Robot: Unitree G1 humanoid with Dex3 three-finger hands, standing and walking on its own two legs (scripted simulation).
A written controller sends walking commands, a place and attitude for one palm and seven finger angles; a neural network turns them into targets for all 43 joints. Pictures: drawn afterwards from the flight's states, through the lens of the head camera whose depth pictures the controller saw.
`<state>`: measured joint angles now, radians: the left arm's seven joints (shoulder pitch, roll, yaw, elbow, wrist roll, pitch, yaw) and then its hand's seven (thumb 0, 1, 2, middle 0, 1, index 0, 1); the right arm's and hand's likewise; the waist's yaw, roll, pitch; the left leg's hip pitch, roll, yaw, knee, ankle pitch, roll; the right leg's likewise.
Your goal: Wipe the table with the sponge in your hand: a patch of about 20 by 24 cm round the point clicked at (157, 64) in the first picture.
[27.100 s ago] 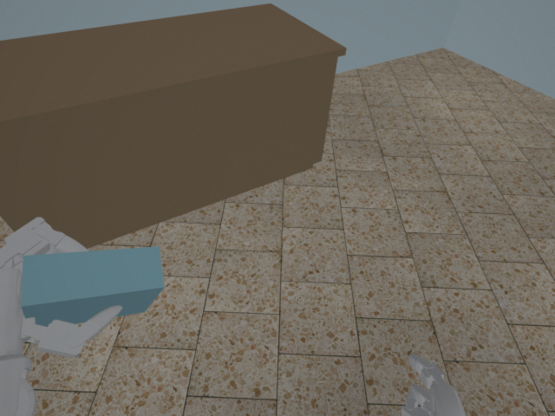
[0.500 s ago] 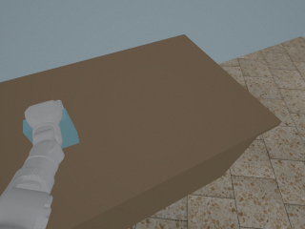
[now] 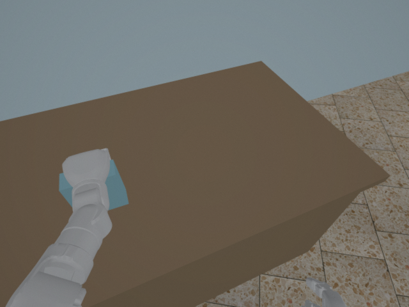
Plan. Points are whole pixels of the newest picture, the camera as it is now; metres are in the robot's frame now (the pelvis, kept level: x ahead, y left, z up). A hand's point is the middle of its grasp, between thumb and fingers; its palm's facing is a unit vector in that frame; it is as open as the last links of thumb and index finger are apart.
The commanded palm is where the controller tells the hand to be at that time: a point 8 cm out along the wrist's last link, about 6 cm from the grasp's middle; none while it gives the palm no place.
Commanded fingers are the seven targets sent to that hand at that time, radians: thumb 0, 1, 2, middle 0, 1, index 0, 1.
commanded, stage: wipe back along the middle lane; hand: left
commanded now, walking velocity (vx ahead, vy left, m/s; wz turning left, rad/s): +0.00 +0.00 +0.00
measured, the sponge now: (99, 194) +0.35 +0.28 -0.02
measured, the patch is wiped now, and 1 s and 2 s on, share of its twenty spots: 0.75 0.75 0.80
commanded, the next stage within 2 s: slide across to the third lane in 0.90 s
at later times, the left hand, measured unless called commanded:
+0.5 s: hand (100, 200) +0.31 +0.25 +0.02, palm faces -0.02 -0.03 -1.00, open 9.3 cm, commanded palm +0.26 +0.23 +0.05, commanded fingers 0.00 0.10 1.30 -1.20 -1.60 -1.20 -1.60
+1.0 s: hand (103, 221) +0.27 +0.23 +0.02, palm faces -0.02 -0.06 -1.00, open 9.3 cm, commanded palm +0.23 +0.21 +0.05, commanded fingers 0.00 0.10 1.30 -1.20 -1.60 -1.20 -1.60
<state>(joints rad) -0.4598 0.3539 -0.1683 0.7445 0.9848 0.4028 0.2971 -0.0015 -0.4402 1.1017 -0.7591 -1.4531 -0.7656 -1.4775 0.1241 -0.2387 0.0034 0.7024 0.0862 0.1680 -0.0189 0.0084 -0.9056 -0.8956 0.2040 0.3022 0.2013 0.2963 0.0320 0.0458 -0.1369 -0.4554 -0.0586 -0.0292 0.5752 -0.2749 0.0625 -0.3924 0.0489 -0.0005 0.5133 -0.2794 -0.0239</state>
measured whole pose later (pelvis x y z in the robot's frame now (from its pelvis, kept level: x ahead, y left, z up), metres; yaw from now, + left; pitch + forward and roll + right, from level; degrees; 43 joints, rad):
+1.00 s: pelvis -0.01 -0.02 +0.00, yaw -1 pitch +3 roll +0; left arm -0.06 0.31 -0.26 0.27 0.98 0.54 0.26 0.05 -0.42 1.08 -0.73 -1.47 -0.76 -1.47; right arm 0.03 -0.25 0.03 0.65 0.10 0.16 -0.01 0.01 -0.91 -0.90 0.20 0.30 0.20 0.30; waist 0.07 0.06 -0.11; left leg -0.33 -0.05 -0.01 0.55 -0.27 0.04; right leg -0.29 0.06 0.02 0.53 -0.29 -0.04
